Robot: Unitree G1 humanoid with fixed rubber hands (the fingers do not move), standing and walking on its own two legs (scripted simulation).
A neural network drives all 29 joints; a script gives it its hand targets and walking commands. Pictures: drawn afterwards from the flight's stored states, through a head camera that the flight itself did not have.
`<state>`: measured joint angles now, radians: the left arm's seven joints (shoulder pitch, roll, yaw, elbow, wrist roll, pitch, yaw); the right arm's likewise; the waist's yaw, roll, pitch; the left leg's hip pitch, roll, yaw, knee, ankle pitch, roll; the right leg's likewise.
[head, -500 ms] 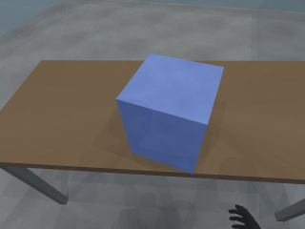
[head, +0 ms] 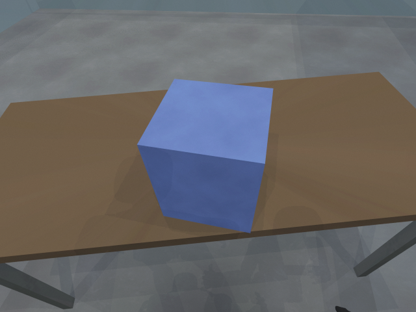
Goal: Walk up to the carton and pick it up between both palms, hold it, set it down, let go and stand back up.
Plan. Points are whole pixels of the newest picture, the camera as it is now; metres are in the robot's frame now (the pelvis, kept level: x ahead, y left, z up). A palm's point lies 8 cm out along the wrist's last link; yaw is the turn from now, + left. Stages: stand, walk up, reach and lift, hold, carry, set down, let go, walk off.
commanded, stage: walk up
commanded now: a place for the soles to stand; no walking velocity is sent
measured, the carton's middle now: (213, 158) +0.42 +0.01 +0.05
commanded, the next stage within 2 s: stand in 1.74 s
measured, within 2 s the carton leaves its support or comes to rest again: neither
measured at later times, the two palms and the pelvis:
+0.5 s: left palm out of the picture +0.07 +0.27 -0.11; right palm out of the picture +0.04 -0.25 -0.13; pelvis +0.00 +0.02 -0.01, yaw -6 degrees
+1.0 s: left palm out of the picture +0.11 +0.25 -0.11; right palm out of the picture -0.02 -0.23 -0.11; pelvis -0.01 +0.02 +0.01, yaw -9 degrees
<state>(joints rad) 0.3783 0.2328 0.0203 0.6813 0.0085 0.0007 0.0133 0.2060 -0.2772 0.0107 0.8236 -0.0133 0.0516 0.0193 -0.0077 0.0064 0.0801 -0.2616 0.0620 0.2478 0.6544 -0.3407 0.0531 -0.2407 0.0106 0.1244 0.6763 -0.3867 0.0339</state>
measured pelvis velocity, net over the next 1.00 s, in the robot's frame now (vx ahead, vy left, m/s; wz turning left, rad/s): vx -0.01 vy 0.02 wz -0.16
